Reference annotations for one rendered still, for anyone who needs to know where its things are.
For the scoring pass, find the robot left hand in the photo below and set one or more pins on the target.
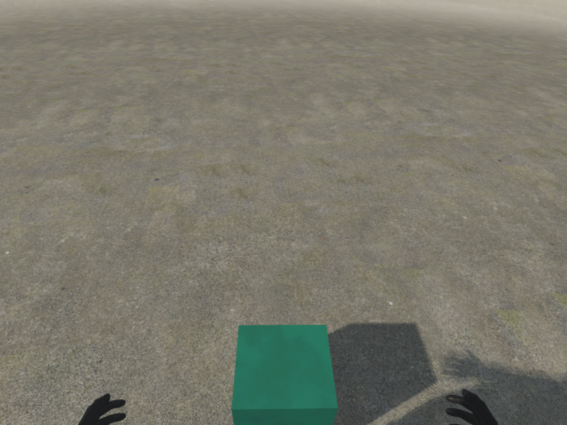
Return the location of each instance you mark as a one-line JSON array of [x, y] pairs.
[[101, 406]]

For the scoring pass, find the carton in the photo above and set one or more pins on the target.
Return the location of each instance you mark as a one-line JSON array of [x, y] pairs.
[[283, 376]]

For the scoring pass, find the robot right hand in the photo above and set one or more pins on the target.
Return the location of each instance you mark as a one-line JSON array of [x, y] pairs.
[[480, 413]]

